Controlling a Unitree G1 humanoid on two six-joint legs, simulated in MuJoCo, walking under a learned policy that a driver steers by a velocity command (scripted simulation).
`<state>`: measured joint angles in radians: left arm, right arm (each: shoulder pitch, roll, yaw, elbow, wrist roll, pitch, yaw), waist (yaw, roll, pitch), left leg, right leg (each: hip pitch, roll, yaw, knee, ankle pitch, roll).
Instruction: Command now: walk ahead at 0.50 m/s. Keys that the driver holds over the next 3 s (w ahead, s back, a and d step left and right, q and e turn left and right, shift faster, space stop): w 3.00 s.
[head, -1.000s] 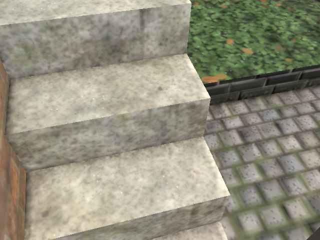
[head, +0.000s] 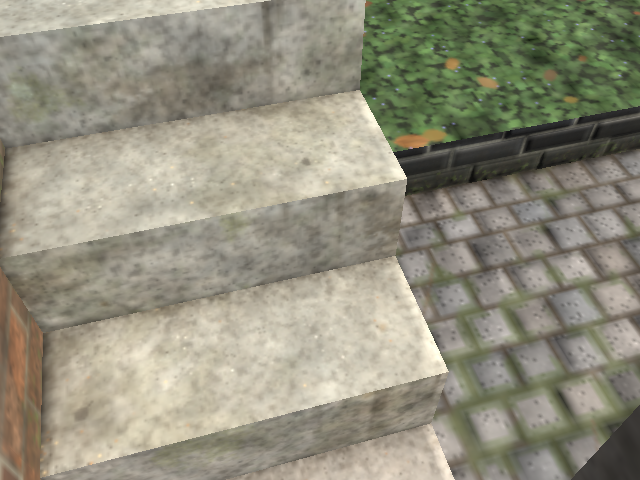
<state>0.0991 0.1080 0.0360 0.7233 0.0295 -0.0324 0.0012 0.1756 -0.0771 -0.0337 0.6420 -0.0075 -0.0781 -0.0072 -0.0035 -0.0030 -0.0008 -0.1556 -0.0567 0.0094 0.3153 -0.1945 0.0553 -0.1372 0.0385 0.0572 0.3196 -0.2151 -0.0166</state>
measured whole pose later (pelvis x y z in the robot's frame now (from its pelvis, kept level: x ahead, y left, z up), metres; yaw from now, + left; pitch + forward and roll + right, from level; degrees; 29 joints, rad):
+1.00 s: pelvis -0.01 +0.00 +0.00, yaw -1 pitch +1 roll +0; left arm 0.12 0.11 0.04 0.76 0.03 -0.04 -0.01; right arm 0.23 -0.07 -0.03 0.69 -0.01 -0.08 0.00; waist 0.00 0.00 0.00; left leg -0.15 -0.05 0.02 0.31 -0.18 0.05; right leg -0.14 0.05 0.07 0.31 -0.19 -0.02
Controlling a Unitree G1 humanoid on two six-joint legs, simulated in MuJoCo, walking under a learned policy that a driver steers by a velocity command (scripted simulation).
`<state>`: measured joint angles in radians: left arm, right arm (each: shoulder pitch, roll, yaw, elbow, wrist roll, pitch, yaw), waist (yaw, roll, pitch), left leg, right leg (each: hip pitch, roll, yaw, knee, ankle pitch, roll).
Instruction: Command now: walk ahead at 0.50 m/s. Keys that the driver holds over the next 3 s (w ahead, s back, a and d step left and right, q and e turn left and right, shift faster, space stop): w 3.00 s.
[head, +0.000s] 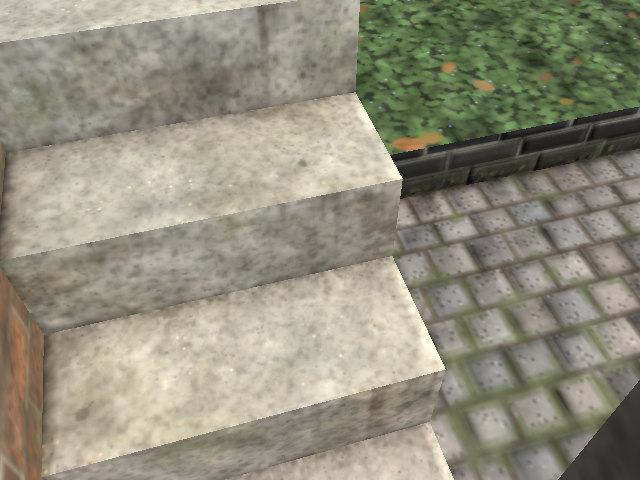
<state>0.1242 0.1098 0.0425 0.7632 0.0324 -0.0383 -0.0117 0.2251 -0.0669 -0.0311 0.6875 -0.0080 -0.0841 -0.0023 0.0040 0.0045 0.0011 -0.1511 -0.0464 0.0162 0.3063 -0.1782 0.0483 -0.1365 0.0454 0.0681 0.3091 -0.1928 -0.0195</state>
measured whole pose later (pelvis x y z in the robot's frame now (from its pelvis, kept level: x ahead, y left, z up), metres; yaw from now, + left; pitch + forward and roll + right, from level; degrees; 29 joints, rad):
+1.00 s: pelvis +0.00 +0.01 +0.00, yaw +0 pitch +1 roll +0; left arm 0.13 0.11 0.04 0.76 0.03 -0.04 -0.01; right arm 0.22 -0.07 -0.03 0.69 -0.01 -0.09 0.00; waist 0.01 0.00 0.00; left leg -0.15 -0.06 0.01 0.30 -0.18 0.06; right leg -0.14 0.03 0.07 0.31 -0.20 -0.01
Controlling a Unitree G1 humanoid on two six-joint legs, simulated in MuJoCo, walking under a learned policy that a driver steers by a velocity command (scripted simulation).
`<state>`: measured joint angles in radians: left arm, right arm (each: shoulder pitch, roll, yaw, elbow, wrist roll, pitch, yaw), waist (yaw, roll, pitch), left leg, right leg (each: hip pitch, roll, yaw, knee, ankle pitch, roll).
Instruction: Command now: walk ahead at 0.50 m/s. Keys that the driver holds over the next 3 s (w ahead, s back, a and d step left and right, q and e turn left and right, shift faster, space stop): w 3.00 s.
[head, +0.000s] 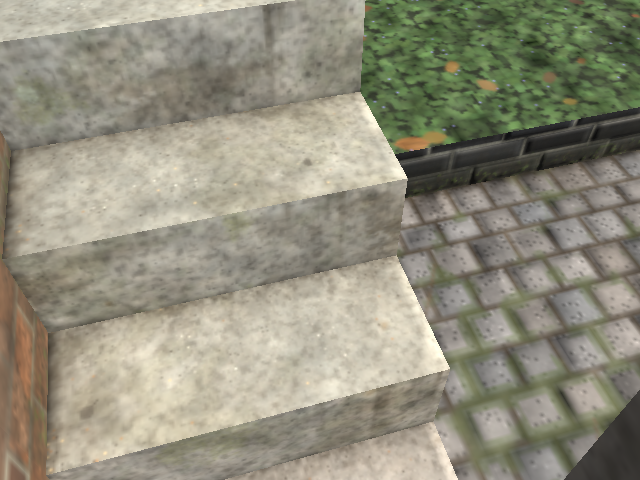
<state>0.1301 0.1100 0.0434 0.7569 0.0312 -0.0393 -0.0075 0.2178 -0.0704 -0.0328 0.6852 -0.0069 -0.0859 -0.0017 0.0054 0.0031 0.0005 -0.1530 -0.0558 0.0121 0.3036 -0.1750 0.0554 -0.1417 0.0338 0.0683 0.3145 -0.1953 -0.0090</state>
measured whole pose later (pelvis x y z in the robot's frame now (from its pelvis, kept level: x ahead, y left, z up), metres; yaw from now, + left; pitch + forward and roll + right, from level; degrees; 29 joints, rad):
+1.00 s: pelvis +0.00 +0.00 +0.00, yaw +0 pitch +1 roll +0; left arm 0.13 0.11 0.04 0.75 0.03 -0.04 0.00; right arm 0.22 -0.07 -0.03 0.69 -0.01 -0.09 0.00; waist 0.01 0.00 0.00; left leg -0.16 -0.06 0.01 0.31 -0.18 0.05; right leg -0.15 0.03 0.07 0.32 -0.20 -0.01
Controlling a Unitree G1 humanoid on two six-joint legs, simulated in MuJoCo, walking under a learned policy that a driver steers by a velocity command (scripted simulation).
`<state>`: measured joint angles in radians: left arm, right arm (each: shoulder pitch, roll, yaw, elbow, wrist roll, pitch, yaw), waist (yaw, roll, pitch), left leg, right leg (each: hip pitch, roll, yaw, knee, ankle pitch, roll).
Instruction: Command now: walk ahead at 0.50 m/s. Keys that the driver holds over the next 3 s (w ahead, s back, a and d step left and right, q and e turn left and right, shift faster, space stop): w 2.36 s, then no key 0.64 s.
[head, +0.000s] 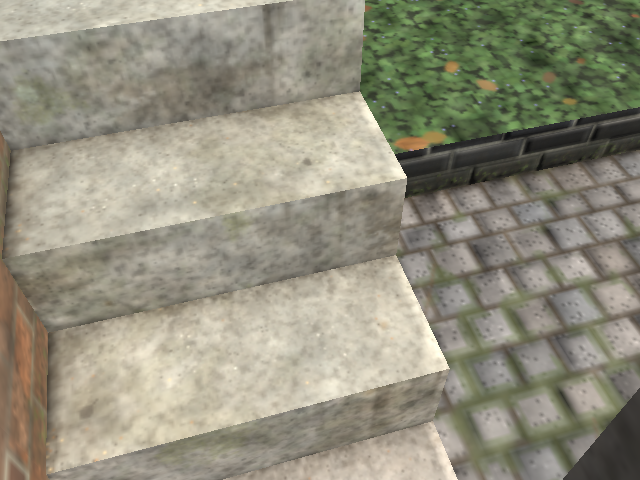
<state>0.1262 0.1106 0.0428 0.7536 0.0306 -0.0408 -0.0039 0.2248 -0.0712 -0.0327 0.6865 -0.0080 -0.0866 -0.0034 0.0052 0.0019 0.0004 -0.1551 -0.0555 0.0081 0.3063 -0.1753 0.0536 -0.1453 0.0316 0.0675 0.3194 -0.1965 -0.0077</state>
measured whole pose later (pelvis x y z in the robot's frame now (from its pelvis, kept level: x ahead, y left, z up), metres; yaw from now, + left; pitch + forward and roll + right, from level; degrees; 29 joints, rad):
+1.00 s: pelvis +0.00 +0.00 +0.00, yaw +0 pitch +1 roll +0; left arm 0.13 0.11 0.04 0.75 0.03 -0.04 -0.01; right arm 0.23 -0.07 -0.03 0.68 -0.01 -0.09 0.00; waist 0.00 0.00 0.00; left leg -0.16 -0.05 0.01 0.31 -0.18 0.05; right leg -0.15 0.03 0.07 0.32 -0.20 -0.01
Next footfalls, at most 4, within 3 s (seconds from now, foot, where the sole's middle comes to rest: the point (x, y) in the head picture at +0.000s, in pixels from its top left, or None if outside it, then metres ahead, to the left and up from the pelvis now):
none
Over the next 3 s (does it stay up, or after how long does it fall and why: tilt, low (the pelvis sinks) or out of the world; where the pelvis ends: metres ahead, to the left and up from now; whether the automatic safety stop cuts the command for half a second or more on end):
stays up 0.00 -0.01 0.00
